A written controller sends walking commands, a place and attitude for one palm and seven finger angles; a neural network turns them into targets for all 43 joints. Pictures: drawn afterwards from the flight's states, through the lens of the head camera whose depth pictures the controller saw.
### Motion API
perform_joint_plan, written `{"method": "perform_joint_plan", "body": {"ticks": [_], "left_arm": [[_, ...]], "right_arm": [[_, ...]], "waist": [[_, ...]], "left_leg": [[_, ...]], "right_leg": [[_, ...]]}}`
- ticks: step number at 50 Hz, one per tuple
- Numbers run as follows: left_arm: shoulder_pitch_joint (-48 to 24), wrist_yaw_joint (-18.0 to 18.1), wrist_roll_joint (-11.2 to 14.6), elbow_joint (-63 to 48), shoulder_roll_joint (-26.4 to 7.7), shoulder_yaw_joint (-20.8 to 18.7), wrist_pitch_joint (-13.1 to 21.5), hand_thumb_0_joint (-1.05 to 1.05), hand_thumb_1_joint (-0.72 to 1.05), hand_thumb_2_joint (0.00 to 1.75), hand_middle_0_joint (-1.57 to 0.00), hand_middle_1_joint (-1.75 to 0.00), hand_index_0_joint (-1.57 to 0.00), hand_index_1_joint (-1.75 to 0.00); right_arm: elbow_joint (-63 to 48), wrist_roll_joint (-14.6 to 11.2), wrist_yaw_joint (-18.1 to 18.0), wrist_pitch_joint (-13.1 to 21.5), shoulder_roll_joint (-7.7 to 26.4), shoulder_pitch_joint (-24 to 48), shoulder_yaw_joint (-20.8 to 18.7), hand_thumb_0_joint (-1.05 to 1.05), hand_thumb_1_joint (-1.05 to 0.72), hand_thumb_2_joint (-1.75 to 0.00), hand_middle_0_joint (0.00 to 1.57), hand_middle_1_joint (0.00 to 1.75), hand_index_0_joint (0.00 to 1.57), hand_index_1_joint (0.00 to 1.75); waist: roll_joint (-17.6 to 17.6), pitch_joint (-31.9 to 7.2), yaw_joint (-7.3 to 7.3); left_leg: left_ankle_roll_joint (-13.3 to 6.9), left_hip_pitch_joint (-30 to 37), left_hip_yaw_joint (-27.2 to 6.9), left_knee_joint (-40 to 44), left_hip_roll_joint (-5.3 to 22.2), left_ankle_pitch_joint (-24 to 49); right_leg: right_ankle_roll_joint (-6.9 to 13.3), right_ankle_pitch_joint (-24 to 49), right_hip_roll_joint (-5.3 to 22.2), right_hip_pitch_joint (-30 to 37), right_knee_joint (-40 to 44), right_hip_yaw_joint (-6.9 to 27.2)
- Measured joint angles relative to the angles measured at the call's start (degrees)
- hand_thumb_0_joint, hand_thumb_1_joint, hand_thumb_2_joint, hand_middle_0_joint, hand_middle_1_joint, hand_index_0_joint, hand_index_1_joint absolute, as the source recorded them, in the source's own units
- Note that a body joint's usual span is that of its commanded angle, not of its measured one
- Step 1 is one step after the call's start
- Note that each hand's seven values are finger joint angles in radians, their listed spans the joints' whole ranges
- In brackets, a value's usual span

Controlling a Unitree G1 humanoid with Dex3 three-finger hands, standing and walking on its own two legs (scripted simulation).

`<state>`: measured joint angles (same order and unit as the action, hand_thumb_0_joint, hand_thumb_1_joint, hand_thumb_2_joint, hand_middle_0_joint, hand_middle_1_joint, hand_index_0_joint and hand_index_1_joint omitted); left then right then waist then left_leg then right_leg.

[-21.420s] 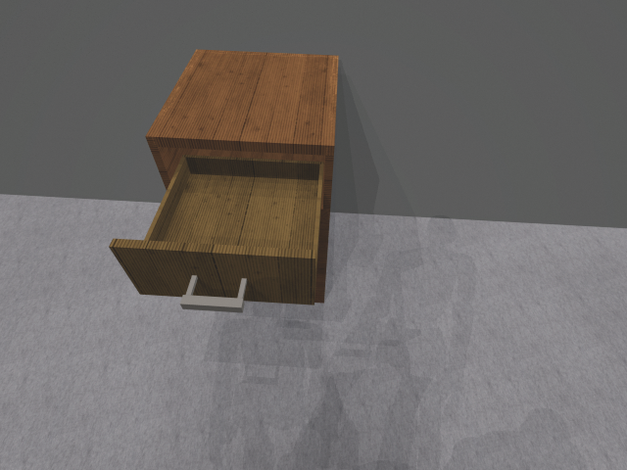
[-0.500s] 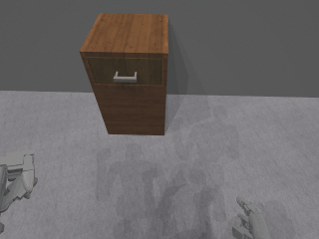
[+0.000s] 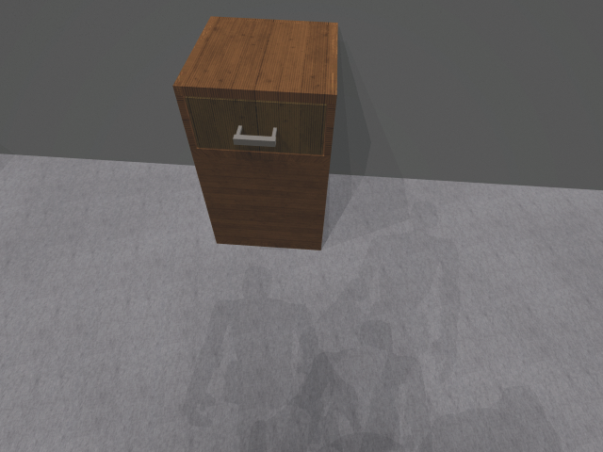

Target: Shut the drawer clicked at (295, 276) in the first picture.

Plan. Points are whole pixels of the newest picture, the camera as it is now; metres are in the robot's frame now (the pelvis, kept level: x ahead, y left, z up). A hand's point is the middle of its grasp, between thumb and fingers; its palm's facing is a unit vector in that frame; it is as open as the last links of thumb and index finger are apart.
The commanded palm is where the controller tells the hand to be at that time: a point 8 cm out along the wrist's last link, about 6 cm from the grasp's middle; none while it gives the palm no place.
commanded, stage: let the arm hang, fingers relaxed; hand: left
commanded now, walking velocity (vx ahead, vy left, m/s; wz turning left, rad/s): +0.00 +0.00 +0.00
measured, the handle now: (256, 135) +0.92 +0.19 -0.18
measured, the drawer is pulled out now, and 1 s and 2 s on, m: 0.00 0.00 0.00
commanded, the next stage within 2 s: look to check the result in 0.58 s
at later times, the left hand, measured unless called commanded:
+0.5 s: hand out of the picture +0.01 +0.16 -0.17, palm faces +0.00 -0.98 -0.19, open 7.3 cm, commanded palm none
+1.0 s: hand out of the picture +0.00 +0.14 -0.17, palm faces +0.03 -0.98 -0.19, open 7.4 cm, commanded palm none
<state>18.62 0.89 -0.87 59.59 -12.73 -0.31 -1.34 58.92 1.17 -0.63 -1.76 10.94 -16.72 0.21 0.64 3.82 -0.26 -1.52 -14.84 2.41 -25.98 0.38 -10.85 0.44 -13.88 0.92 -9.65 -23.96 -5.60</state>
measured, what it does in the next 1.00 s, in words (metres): stands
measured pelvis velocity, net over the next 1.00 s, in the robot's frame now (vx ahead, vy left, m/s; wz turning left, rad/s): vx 0.01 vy -0.02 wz -0.02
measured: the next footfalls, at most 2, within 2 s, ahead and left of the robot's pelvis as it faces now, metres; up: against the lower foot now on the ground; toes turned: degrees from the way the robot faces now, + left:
none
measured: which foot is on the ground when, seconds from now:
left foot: down 0.00-1.00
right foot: down 0.00-1.00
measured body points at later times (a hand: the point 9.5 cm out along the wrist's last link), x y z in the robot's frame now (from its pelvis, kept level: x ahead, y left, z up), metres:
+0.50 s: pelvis +0.00 -0.01 +0.00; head +0.01 -0.01 +0.45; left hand +0.01 +0.21 -0.16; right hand -0.03 -0.21 -0.16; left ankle +0.03 +0.10 -0.74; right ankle -0.01 -0.11 -0.74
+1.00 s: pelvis +0.01 -0.02 +0.00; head +0.02 -0.04 +0.45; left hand +0.00 +0.19 -0.15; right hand -0.01 -0.23 -0.17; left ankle +0.03 +0.10 -0.74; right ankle -0.01 -0.11 -0.74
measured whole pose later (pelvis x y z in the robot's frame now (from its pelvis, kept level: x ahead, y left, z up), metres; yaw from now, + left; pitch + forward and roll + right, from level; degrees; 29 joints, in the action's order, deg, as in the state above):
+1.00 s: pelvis +0.01 -0.02 +0.00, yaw -1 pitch -2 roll +0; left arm 17.3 2.1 -0.7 65.7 -6.7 -0.7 0.8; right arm 65.3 1.0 -2.1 0.1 7.0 -17.1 -0.5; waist 1.3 2.5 0.3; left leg 0.3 -10.6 3.1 -22.9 1.4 -10.7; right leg 2.0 -15.0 -0.2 -7.0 -23.3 -4.8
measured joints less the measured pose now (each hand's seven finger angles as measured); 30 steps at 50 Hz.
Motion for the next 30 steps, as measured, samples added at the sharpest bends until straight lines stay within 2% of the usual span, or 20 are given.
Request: {"method": "perform_joint_plan", "body": {"ticks": [7, 12, 21, 30], "left_arm": [[-0.2, 0.4, 0.1, 4.0, 1.3, 0.0, 0.7, 0.01, 0.91, 0.90, -0.41, -0.55, -0.41, -0.55], [-1.4, 0.7, 0.1, 4.7, 2.6, 0.1, 1.1, 0.00, 0.91, 0.90, -0.29, -0.40, -0.29, -0.40], [-2.9, 0.8, 0.0, 4.9, 5.1, 0.2, 1.5, 0.00, 0.91, 0.90, -0.21, -0.31, -0.21, -0.32], [-2.3, 1.0, 0.2, 5.6, 5.4, -0.3, 1.9, 0.01, 0.91, 0.90, -0.20, -0.30, -0.20, -0.30]], "right_arm": [[2.8, -0.2, -0.3, 0.8, -1.4, -0.1, 0.0, 0.00, -0.91, -0.90, 0.20, 0.30, 0.20, 0.30], [4.2, -0.1, -0.6, 1.0, -2.2, 0.0, -0.1, 0.01, -0.92, -0.90, 0.20, 0.30, 0.20, 0.30], [5.4, 0.0, -0.8, 1.5, -3.3, -0.9, -0.3, 0.00, -0.91, -0.90, 0.20, 0.30, 0.20, 0.30], [6.5, -0.1, -1.2, 1.7, -4.2, -2.0, -0.6, 0.00, -0.91, -0.90, 0.19, 0.30, 0.20, 0.30]], "waist": [[1.2, -1.0, 0.09], [1.2, -1.7, 0.28], [0.3, -2.0, 0.84], [0.0, -1.5, 0.89]], "left_leg": [[-0.3, 1.9, 0.9, 2.1, -0.6, 0.9], [-0.3, 2.6, 1.2, 2.7, -0.7, 1.1], [0.1, 2.9, 1.5, 3.1, -0.5, 1.1], [0.7, 3.2, 1.1, 3.0, 0.1, 0.7]], "right_leg": [[-0.4, 0.2, 0.6, 0.8, 0.4, 0.8], [-0.4, 0.1, 0.8, 1.1, 0.1, 1.1], [0.0, -0.2, 0.5, 0.9, -0.1, 1.5], [0.5, -0.5, -0.1, 1.5, 0.2, 1.2]]}}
